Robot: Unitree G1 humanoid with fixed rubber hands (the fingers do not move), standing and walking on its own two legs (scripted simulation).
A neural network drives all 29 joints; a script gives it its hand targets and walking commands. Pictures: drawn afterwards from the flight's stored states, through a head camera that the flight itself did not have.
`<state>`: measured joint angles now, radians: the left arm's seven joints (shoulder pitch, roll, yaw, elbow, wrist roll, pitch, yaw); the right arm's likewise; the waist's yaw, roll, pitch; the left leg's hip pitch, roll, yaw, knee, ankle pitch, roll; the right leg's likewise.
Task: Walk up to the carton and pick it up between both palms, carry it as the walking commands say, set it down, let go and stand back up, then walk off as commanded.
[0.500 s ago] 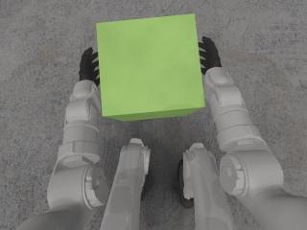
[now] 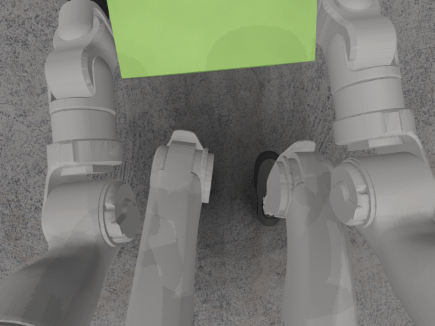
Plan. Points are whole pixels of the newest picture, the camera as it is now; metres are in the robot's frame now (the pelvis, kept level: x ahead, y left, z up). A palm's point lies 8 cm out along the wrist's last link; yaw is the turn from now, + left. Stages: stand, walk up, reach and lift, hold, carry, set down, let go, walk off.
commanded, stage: set down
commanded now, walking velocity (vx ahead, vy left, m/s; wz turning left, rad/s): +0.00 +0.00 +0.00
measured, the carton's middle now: out of the picture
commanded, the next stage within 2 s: none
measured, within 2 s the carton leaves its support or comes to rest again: neither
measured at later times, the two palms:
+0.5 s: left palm out of the picture +0.54 +0.22 -0.21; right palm out of the picture +0.59 -0.07 -0.21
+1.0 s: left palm out of the picture +0.55 +0.22 -0.24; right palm out of the picture +0.59 -0.07 -0.25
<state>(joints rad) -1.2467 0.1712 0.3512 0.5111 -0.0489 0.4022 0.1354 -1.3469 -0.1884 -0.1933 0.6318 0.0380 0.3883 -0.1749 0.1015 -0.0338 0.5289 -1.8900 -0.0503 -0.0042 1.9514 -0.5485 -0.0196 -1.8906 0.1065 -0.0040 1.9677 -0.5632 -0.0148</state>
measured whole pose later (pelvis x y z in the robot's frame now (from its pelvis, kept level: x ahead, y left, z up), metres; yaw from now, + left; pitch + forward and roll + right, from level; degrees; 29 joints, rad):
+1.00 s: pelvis +0.02 +0.01 -0.08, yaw +0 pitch +31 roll +0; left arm -1.45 0.26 0.28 0.85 -0.10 0.29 0.16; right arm -1.57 -0.31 -0.05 1.01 0.14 0.26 -0.18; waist 0.09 0.00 0.53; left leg -2.15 -0.07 0.02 2.22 -0.61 0.00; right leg -2.13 0.10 -0.01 2.23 -0.64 0.01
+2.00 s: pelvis +0.02 +0.00 -0.10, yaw +0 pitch +29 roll +1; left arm -1.44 0.28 0.28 1.00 -0.09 0.21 0.09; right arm -1.57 -0.30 -0.05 1.14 0.11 0.19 -0.13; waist 0.10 -0.02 0.52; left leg -2.17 -0.05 0.03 2.28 -0.63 -0.01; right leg -2.17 0.11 -0.01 2.31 -0.65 0.00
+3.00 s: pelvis +0.03 +0.01 -0.09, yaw +1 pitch +32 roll +1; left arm -1.38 0.34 0.23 0.94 -0.22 0.13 0.13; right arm -1.50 -0.44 -0.01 0.99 0.20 0.17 -0.12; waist 0.10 0.01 0.52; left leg -2.17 -0.05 0.04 2.27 -0.65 0.01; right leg -2.16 0.11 0.00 2.29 -0.68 0.01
